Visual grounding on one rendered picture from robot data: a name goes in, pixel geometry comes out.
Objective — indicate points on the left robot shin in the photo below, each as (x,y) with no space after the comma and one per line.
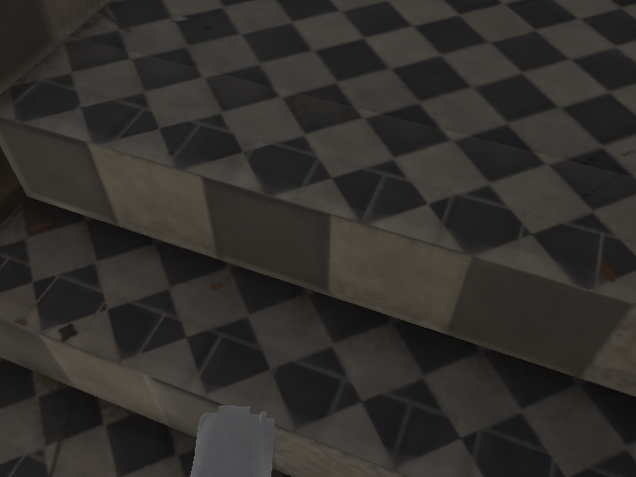
(202,419)

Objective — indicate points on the robot left thigh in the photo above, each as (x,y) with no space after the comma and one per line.
(234,443)

